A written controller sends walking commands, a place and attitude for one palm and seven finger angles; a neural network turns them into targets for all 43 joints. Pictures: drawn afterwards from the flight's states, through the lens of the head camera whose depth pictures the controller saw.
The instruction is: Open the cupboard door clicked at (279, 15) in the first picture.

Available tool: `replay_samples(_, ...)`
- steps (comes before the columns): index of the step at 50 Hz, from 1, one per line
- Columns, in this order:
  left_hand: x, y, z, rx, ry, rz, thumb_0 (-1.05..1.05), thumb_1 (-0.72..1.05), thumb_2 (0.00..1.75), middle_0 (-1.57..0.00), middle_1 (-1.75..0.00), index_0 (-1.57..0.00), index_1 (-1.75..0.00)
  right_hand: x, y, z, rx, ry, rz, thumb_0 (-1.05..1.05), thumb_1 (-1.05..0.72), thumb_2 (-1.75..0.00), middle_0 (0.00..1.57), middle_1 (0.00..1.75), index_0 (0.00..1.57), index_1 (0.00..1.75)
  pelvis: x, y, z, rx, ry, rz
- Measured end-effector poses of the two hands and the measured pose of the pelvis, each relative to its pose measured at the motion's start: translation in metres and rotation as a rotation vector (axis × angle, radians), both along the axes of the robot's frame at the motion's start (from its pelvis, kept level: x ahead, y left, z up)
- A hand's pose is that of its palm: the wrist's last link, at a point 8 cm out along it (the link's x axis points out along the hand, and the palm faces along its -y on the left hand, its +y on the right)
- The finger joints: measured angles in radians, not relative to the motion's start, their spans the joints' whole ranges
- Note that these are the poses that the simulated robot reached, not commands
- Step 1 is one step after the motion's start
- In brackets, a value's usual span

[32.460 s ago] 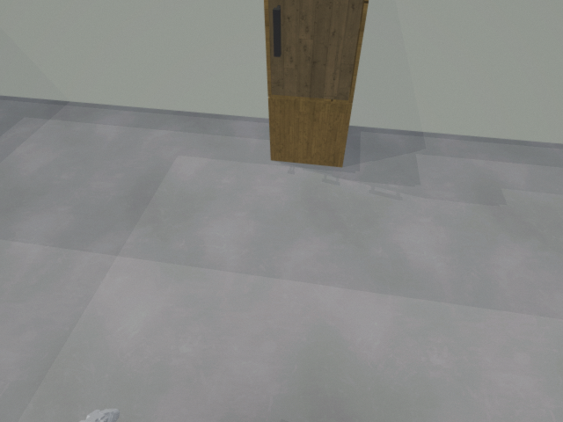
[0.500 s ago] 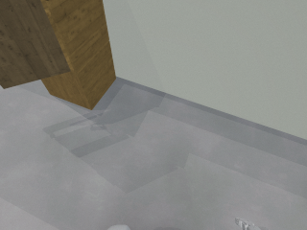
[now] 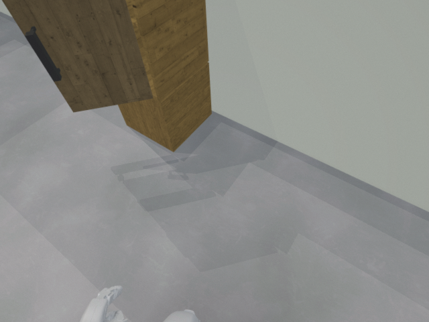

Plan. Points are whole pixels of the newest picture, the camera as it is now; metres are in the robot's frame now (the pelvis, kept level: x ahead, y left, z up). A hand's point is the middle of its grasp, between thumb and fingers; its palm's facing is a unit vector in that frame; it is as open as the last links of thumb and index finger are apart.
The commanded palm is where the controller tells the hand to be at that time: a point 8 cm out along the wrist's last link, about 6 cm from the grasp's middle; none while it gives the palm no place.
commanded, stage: turn to face it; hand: left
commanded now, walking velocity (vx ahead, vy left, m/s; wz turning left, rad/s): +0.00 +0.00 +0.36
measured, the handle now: (45, 54) +0.94 +0.65 -0.04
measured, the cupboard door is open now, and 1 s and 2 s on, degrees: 48 48 48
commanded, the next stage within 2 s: take the last steps up to it in 0.18 s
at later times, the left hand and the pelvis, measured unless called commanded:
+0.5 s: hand out of the picture +0.00 +0.24 -0.16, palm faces +0.24 -0.95 -0.21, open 7.3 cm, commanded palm none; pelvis +0.01 +0.03 +0.01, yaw +11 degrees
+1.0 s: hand out of the picture +0.03 +0.22 -0.15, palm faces +0.39 -0.90 -0.19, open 7.3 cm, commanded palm none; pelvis +0.13 +0.07 +0.02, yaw +19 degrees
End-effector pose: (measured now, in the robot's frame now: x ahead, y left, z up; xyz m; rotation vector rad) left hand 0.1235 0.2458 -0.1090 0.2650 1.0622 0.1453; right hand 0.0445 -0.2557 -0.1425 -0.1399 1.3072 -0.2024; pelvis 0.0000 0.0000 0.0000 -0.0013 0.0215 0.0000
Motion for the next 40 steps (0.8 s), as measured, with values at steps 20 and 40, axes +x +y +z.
replay_samples(20, -0.157, 0.032, -0.038, -0.091, 0.308, 0.317, 0.01, 0.92, 0.9, -0.2, -0.3, -0.2, -0.3, 0.103, 0.059, 0.026, -0.047, -0.135, 0.295, 0.01, -0.9, -0.9, 0.2, 0.29, 0.19, 0.3, 0.005, 0.027, 0.001, -0.004, -0.024, 0.158)
replay_samples(40, -0.066, 0.022, -0.007, -0.076, 0.082, 0.366, 0.0, 0.91, 0.9, -0.2, -0.3, -0.2, -0.3, 0.081, 0.046, -0.002, 0.02, 0.134, 0.299, 0.01, -0.91, -0.9, 0.2, 0.29, 0.2, 0.3, 0.068, 0.028, 0.006, 0.018, -0.03, 0.282)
